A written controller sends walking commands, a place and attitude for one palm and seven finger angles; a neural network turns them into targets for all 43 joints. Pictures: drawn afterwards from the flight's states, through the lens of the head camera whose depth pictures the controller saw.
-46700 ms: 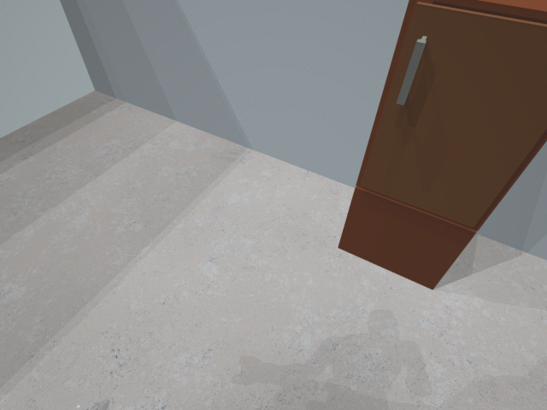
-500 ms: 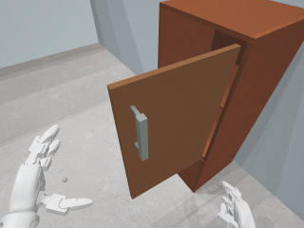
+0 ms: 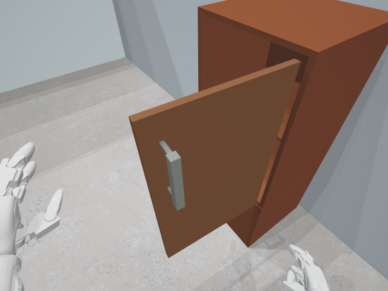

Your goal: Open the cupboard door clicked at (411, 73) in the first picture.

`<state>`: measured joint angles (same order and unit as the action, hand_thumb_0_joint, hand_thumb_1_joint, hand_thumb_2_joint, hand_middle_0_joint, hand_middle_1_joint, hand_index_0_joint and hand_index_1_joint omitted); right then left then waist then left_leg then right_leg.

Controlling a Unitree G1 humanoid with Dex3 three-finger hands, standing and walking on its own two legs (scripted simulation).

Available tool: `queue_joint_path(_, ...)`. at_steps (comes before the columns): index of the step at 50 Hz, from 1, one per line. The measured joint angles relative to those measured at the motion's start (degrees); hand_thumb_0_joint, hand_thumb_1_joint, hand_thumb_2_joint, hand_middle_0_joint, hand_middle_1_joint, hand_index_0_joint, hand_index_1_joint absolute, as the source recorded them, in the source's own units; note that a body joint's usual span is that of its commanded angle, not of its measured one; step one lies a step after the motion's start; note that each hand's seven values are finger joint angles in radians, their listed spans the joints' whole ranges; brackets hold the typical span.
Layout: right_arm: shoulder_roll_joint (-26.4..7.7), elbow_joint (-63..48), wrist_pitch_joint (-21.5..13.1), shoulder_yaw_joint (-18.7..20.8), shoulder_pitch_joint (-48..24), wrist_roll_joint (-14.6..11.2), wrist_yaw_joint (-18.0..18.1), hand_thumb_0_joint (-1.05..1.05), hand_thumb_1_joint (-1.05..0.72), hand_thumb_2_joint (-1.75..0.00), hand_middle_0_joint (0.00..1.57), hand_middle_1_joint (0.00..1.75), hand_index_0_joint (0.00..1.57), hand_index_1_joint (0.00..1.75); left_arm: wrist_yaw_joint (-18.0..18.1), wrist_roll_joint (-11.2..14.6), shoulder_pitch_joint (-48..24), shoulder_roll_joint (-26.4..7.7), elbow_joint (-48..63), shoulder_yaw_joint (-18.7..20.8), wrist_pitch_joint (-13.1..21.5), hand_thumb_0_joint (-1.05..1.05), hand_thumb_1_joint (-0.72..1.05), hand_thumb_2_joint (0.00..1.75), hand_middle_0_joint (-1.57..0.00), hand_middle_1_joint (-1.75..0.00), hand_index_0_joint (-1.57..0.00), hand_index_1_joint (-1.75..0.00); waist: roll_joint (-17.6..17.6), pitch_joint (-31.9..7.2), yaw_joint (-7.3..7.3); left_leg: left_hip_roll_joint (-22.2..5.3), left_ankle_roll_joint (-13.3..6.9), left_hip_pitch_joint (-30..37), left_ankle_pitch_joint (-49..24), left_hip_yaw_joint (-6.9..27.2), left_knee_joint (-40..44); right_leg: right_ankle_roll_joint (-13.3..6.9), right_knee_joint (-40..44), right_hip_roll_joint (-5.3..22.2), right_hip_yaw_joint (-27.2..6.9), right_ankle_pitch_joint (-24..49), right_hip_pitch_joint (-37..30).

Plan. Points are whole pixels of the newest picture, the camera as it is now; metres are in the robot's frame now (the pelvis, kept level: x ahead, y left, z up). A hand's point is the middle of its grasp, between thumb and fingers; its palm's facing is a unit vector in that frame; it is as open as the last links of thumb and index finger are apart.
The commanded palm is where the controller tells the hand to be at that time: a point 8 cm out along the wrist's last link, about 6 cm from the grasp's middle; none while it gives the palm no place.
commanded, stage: draw the hand back to the body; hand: left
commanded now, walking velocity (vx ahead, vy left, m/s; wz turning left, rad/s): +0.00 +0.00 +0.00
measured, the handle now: (172, 177) +0.31 +0.09 +0.10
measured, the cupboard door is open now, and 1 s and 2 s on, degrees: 86 86 86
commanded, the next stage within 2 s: step back with the hand held close in 0.40 s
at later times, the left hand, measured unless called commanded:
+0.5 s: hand (52, 215) +0.18 +0.25 +0.15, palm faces +0.46 -0.80 -0.38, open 7.4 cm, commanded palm +0.13 +0.29 +0.17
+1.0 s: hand (34, 228) +0.16 +0.26 +0.15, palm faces +0.33 -0.79 -0.52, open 7.4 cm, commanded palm +0.09 +0.30 +0.17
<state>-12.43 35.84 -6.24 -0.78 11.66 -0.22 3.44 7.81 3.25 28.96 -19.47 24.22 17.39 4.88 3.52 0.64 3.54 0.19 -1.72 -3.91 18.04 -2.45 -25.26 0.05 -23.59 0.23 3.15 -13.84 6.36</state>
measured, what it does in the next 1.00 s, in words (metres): shifts its weight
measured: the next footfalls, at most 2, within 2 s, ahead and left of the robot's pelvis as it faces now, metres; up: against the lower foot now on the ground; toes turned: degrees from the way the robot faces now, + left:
right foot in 1.72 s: -0.25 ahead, -0.07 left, +0.00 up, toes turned -8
left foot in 1.96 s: -0.15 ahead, +0.07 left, +0.00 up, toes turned -4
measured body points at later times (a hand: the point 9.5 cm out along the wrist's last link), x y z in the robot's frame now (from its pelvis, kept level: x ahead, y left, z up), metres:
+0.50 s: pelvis -0.01 -0.01 +0.00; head -0.02 -0.03 +0.45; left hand +0.15 +0.29 +0.17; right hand +0.18 -0.23 -0.09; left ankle -0.04 +0.09 -0.74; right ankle -0.01 -0.12 -0.74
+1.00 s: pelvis -0.06 +0.01 -0.01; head -0.03 +0.02 +0.44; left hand +0.13 +0.30 +0.18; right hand +0.11 -0.24 -0.08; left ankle -0.04 +0.09 -0.74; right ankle -0.01 -0.12 -0.74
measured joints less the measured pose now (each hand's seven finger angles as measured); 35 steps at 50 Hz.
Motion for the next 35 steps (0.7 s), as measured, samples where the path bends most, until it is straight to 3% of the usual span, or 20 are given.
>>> queue_joint_path(5, -0.25, 0.31, 0.24, 0.26, -0.37, -0.07, -0.03, 0.01, -0.90, -0.90, 0.20, 0.30, 0.21, 0.30, 0.19, 0.35, -1.29, -0.10, -1.18, 1.68, 0.32, 0.01, 0.72, 0.83, -0.20, -0.30, -0.20, -0.30, -0.13, 0.33, 0.24, -0.32, 0.28, 0.35, -0.39, 0.13, 0.54, -0.33, 0.66, -0.35, 0.15, 0.39, -0.43)
queue_joint_path(11, -0.65, 0.52, 0.00, 0.53, -0.52, 0.03, -0.29, 0.01, -0.90, -0.90, 0.20, 0.30, 0.21, 0.30, -0.04, 0.23, -1.20, 1.22, -1.07, 0.13, 0.29, 0.01, 0.84, 0.88, -0.21, -0.30, -0.20, -0.30, 0.27, 0.54, 0.29, -0.47, 0.49, 0.68, -0.76, 0.23, 0.99, -0.54, 1.09, -0.50, 0.25, 0.71, -0.76)
queue_joint_path(28, -0.13, 0.79, -0.03, 0.17, -0.53, -0.11, -0.19, 0.01, -0.90, -0.90, 0.20, 0.30, 0.21, 0.30, -0.60, 0.41, -2.25, 0.72, -2.53, 0.83, 0.90, 0.02, 0.89, 0.90, -0.21, -0.30, -0.21, -0.30, 0.58, 1.32, 0.36, -1.24, 1.04, 0.64, -1.41, 0.36, 1.18, -1.20, 2.04, -1.29, 0.40, 1.68, -1.06)
queue_joint_path(32, -0.16, -0.39, 1.36, 0.01, -1.54, -0.17, -0.44, 0.01, -0.90, -0.90, 0.20, 0.30, 0.21, 0.30, -0.84, 0.00, -2.30, -0.92, -2.29, 4.31, 3.71, 0.02, 0.89, 0.90, -0.21, -0.30, -0.21, -0.30, 0.22, 1.58, -0.71, -1.77, 0.98, -2.16, -1.50, -0.05, 0.21, -1.19, 2.73, -1.82, 0.02, 2.92, 1.20)
queue_joint_path(35, -0.58, -1.52, 2.37, 0.43, -2.22, -0.12, -0.59, 0.01, -0.90, -0.90, 0.20, 0.30, 0.21, 0.30, -0.78, -0.29, -1.64, -1.52, -1.63, 4.81, 4.56, 0.02, 0.89, 0.90, -0.21, -0.30, -0.21, -0.30, -0.33, 2.32, -1.52, -1.61, 0.74, -4.05, -2.00, -0.85, 0.04, -0.91, 2.35, -1.65, -0.75, 3.67, 3.46)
